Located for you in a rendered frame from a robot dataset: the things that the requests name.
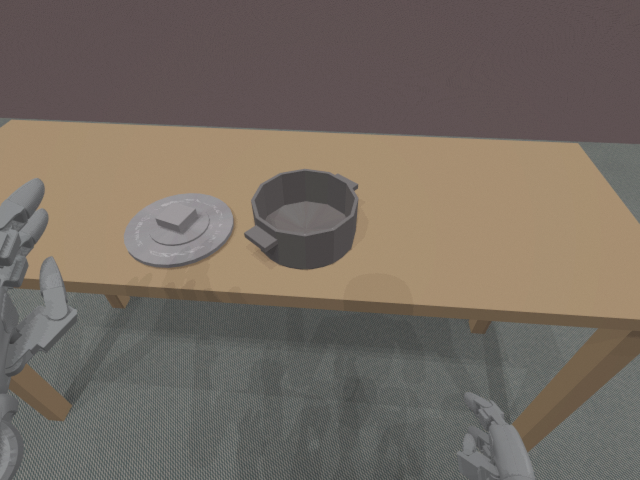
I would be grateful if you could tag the table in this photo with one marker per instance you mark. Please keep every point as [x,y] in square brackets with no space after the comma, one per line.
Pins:
[486,230]

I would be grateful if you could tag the knob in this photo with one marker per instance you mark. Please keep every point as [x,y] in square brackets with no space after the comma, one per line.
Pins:
[176,217]

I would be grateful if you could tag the robot right hand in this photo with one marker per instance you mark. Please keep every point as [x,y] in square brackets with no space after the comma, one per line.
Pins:
[504,454]

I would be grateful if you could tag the pot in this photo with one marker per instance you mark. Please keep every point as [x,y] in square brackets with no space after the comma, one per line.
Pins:
[304,219]

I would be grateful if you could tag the robot left hand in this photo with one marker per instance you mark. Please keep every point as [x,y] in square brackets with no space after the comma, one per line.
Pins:
[21,226]

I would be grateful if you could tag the left robot forearm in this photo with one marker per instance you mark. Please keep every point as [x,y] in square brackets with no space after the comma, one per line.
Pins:
[11,442]

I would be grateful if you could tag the lid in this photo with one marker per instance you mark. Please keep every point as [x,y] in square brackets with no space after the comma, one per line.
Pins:
[158,246]

